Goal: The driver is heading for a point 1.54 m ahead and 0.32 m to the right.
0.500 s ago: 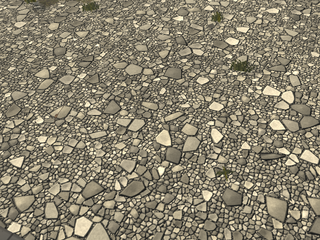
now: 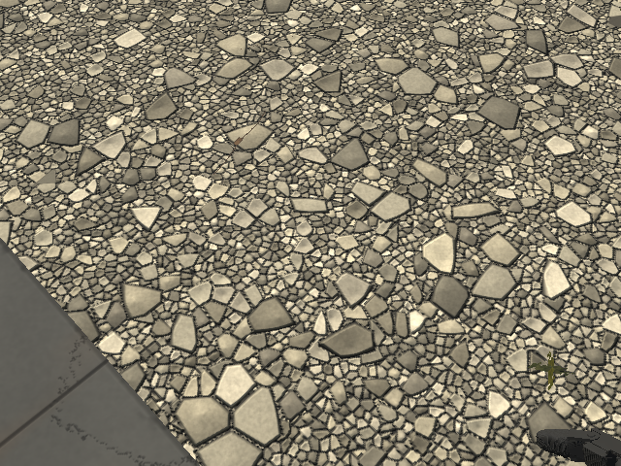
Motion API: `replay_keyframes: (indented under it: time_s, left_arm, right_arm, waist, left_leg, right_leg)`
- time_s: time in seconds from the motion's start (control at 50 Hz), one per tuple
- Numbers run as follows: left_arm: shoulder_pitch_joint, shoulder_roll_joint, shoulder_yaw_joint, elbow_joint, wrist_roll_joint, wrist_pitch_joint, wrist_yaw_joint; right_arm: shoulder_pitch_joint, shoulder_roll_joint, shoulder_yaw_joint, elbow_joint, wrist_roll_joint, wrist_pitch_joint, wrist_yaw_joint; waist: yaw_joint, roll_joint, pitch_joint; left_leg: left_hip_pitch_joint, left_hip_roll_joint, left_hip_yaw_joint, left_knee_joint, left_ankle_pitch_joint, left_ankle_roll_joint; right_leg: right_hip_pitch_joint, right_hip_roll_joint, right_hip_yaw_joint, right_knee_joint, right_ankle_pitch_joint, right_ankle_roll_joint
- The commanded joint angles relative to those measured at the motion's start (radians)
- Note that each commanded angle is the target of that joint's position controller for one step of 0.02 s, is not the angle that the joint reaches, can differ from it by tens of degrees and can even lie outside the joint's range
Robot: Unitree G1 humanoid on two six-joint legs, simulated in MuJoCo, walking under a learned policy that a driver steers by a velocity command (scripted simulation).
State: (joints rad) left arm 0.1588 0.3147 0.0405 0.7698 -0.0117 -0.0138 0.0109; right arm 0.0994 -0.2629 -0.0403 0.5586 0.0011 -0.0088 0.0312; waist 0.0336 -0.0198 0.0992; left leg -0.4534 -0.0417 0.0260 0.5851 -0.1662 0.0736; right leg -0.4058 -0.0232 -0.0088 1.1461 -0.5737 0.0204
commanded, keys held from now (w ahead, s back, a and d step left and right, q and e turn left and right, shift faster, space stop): no key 0.04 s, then w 0.96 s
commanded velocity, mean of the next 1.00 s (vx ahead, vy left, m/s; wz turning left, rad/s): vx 0.37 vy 0.00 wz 0.07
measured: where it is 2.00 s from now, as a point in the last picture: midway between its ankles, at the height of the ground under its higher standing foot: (368, 294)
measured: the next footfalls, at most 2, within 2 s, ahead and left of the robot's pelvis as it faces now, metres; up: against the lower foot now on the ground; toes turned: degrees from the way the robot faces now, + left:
right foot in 0.52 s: +0.09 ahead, -0.22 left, -0.11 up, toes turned +1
left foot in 1.00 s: +0.46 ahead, +0.01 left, -0.11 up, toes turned +1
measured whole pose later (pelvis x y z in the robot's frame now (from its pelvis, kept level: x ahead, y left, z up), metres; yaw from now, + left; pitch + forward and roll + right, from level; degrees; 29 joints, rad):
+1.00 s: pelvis +0.29 -0.09 -0.12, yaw +0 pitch +3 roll +2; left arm 0.59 0.19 0.02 0.99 0.01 -0.02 0.03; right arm -0.11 -0.20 -0.03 0.62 0.04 -0.08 0.05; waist 0.10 -0.02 0.03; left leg -0.53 -0.04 0.05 0.50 -0.02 0.06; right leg 0.13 -0.05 0.02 0.41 -0.53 -0.01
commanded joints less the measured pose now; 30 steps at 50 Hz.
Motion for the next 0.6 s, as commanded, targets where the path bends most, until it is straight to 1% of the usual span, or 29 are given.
replay_keyframes:
  time_s: [0.02,0.04,0.06,0.08,0.1,0.12,0.14,0.16,0.2,0.26,0.28,0.3,0.32,0.34,0.36,0.38,0.4,0.42,0.44,0.46,0.48,0.5,0.52,0.54,0.56,0.58,0.6]
  left_arm:
    - [0.092,0.094,0.02,-0.018,0.01,0.033,0.016]
    - [0.119,0.08,0.018,-0.009,0.015,0.045,0.019]
    - [0.151,0.064,0.013,0.001,0.017,0.05,0.019]
    - [0.166,0.093,0.027,0.017,0.01,0.045,0.016]
    - [0.16,0.095,0.03,0.016,0.006,0.039,0.013]
    - [0.132,0.096,0.033,0.004,0.004,0.031,0.01]
    - [0.097,0.096,0.034,-0.01,0.002,0.021,0.006]
    - [0.069,0.093,0.035,-0.022,0.0,0.01,0.003]
    - [0.042,0.083,0.036,-0.031,0.002,-0.01,-0.005]
    - [0.058,0.059,0.033,-0.022,0.004,-0.026,-0.019]
    - [0.038,0.068,0.041,-0.03,-0.003,-0.032,-0.025]
    - [0.027,0.071,0.041,-0.039,-0.01,-0.037,-0.029]
    - [0.022,0.048,0.036,-0.046,-0.011,-0.033,-0.036]
    - [0.024,0.033,0.027,-0.044,-0.002,-0.03,-0.04]
    - [0.141,-0.044,-0.034,-0.007,0.179,-0.045,-0.032]
    - [0.185,-0.061,-0.027,0.008,0.169,-0.046,-0.036]
    - [0.166,-0.038,-0.036,-0.01,0.124,-0.043,-0.051]
    - [0.162,-0.01,-0.032,-0.017,0.099,-0.041,-0.064]
    - [0.174,0.008,-0.032,-0.024,0.088,-0.038,-0.071]
    - [0.211,0.032,0.006,-0.034,-0.023,-0.009,-0.074]
    - [0.31,0.046,0.009,0.007,-0.018,0.011,-0.065]
    - [0.436,0.043,0.014,0.059,0.011,0.02,-0.061]
    - [0.514,0.047,-0.002,0.085,0.036,0.008,-0.069]
    - [0.538,0.255,0.036,0.027,0.152,-0.078,-0.148]
    - [0.594,0.253,0.089,0.154,-0.021,-0.032,-0.1]
    - [0.502,0.161,0.045,0.13,-0.051,-0.023,-0.076]
    - [0.402,0.002,-0.008,0.129,-0.007,-0.013,-0.056]
  right_arm:
    - [0.005,-0.124,-0.028,-0.06,-0.004,-0.015,-0.003]
    - [-0.022,-0.128,-0.028,-0.06,-0.018,-0.013,-0.005]
    - [-0.022,-0.11,-0.022,-0.049,-0.019,-0.014,-0.009]
    - [0.012,-0.137,-0.03,-0.039,-0.023,-0.026,-0.01]
    - [0.037,-0.14,-0.033,-0.019,-0.017,-0.032,-0.013]
    - [0.056,-0.138,-0.033,-0.004,-0.009,-0.038,-0.017]
    - [0.076,-0.136,-0.032,0.01,-0.007,-0.044,-0.022]
    - [0.093,-0.133,-0.033,0.023,-0.009,-0.05,-0.026]
    - [0.123,-0.133,-0.037,0.042,-0.011,-0.061,-0.03]
    - [0.128,-0.142,-0.046,0.056,-0.009,-0.067,-0.028]
    - [0.164,-0.146,-0.054,0.078,-0.005,-0.076,-0.037]
    - [0.18,-0.145,-0.054,0.083,-0.004,-0.082,-0.041]
    - [0.174,-0.148,-0.054,0.083,0.01,-0.079,-0.043]
    - [0.166,-0.151,-0.057,0.084,0.006,-0.075,-0.046]
    - [0.147,-0.004,0.009,0.064,-0.087,-0.118,-0.053]
    - [0.144,-0.043,0.004,0.083,-0.086,-0.121,-0.05]
    - [0.134,-0.104,-0.003,0.098,-0.097,-0.121,-0.044]
    - [0.125,-0.132,0.0,0.108,-0.089,-0.12,-0.032]
    - [0.116,-0.154,0.004,0.123,-0.092,-0.116,-0.021]
    - [0.218,-0.208,-0.053,0.171,-0.073,-0.036,-0.047]
    - [0.213,-0.17,-0.042,0.173,-0.079,0.01,-0.062]
    - [0.189,-0.083,-0.027,0.169,-0.094,0.035,-0.069]
    - [0.081,0.068,0.014,0.136,-0.087,0.045,-0.061]
    - [0.317,0.138,0.055,0.138,-0.042,-0.055,-0.015]
    - [0.15,0.112,0.042,0.069,0.092,-0.069,-0.022]
    - [-0.044,0.038,0.04,0.001,0.132,-0.077,-0.043]
    - [-0.121,-0.001,0.025,0.029,0.103,-0.056,-0.065]
  waist:
    - [0.001,0.045,-0.28]
    - [0.02,0.078,-0.275]
    - [0.026,0.104,-0.288]
    - [0.009,0.101,-0.284]
    - [-0.001,0.111,-0.27]
    - [-0.014,0.123,-0.242]
    - [-0.027,0.129,-0.214]
    - [-0.037,0.128,-0.191]
    - [-0.051,0.127,-0.176]
    - [-0.05,0.138,-0.167]
    - [-0.063,0.13,-0.147]
    - [-0.069,0.116,-0.145]
    - [-0.064,0.108,-0.116]
    - [-0.067,0.114,-0.135]
    - [-0.093,0.063,-0.153]
    - [-0.08,0.094,-0.145]
    - [-0.087,0.086,-0.122]
    - [-0.076,0.07,-0.11]
    - [-0.052,0.042,-0.107]
    - [-0.058,0.186,-0.272]
    - [-0.02,0.119,-0.261]
    - [0.031,-0.04,-0.181]
    - [0.072,-0.282,-0.014]
    - [-0.016,-0.351,0.007]
    - [-0.02,-0.375,-0.065]
    - [0.016,-0.167,0.065]
    - [0.021,-0.003,0.14]
  left_leg:
    - [0.214,0.271,-0.256,-0.193,0.549,0.225]
    - [0.144,0.25,-0.217,-0.209,0.543,0.222]
    - [0.121,0.23,-0.191,-0.23,0.43,0.217]
    - [0.111,0.227,-0.198,-0.262,0.262,0.223]
    - [0.125,0.232,-0.232,-0.291,0.055,0.223]
    - [0.146,0.243,-0.281,-0.315,-0.11,0.226]
    - [0.172,0.259,-0.33,-0.326,-0.206,0.228]
    - [0.197,0.272,-0.365,-0.326,-0.258,0.229]
    - [0.228,0.289,-0.398,-0.315,-0.298,0.228]
    - [0.167,0.278,-0.376,-0.288,-0.314,0.216]
    - [0.189,0.314,-0.445,-0.237,-0.368,0.231]
    - [0.199,0.33,-0.485,-0.224,-0.414,0.239]
    - [0.145,0.302,-0.446,-0.214,-0.437,0.226]
    - [0.098,0.28,-0.408,-0.176,-0.412,0.21]
    - [0.038,0.234,-0.304,-0.05,-0.441,0.107]
    - [-0.078,0.193,-0.231,-0.024,-0.478,0.099]
    - [-0.163,0.184,-0.224,0.036,-0.568,0.085]
    - [-0.194,0.191,-0.241,0.096,-0.629,0.09]
    - [-0.247,0.204,-0.263,0.156,-0.677,0.091]
    - [-0.115,0.141,-0.19,0.194,-0.611,0.111]
    - [-0.162,0.103,-0.131,0.346,-0.619,0.099]
    - [-0.313,0.04,-0.069,0.68,-0.618,0.074]
    - [-0.66,-0.053,-0.028,1.242,-0.667,0.033]
    - [-0.804,-0.097,-0.239,1.326,-0.418,-0.005]
    - [-1.028,0.039,-0.081,1.463,-0.491,-0.035]
    - [-1.195,0.106,-0.156,1.458,-0.354,-0.053]
    - [-1.187,0.122,-0.182,1.431,-0.208,-0.055]
  right_leg:
    - [-0.024,-0.025,0.04,0.039,0.091,0.046]
    - [0.04,-0.011,0.027,0.027,0.125,0.058]
    - [0.073,-0.011,0.017,-0.018,0.154,0.062]
    - [0.079,0.004,0.008,0.019,0.259,0.059]
    - [0.039,-0.008,0.017,-0.001,0.292,0.049]
    - [-0.018,-0.019,0.029,-0.026,0.307,0.039]
    - [-0.072,-0.03,0.043,-0.054,0.31,0.028]
    - [-0.117,-0.039,0.057,-0.086,0.311,0.019]
    - [-0.157,-0.052,0.07,-0.146,0.308,0.004]
    - [-0.101,-0.048,0.051,-0.227,0.286,-0.013]
    - [-0.176,-0.082,0.12,-0.194,0.371,-0.014]
    - [-0.229,-0.088,0.135,-0.199,0.362,-0.02]
    - [-0.226,-0.082,0.12,-0.302,0.361,-0.016]
    - [-0.169,-0.071,0.098,-0.344,0.376,-0.011]
    - [-0.083,-0.063,0.045,-0.382,0.501,0.035]
    - [0.026,-0.037,0.003,-0.403,0.507,0.048]
    - [0.067,-0.056,0.02,-0.46,0.597,0.067]
    - [0.085,-0.069,0.015,-0.537,0.608,0.067]
    - [0.148,-0.075,0.002,-0.607,0.608,0.059]
    - [0.263,-0.023,-0.052,-0.688,0.541,0.0]
    - [0.36,0.008,-0.102,-0.707,0.465,-0.017]
    - [0.43,-0.006,-0.036,-0.712,0.314,-0.03]
    - [0.376,-0.126,0.19,-0.583,0.367,0.011]
    - [0.353,-0.233,0.18,-0.466,1.165,-0.143]
    - [0.45,-0.491,0.744,-0.827,0.46,-0.282]
    - [0.429,-0.503,0.851,-0.978,-0.072,-0.273]
    - [0.349,-0.431,0.74,-0.977,-0.278,-0.201]
Velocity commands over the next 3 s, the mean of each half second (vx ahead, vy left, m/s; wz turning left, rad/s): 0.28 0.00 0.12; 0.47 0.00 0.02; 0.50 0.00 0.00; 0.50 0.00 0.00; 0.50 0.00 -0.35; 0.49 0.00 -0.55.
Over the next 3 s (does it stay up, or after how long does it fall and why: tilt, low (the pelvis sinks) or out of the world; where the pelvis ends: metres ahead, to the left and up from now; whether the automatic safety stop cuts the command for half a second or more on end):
stays up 1.38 -0.18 -0.09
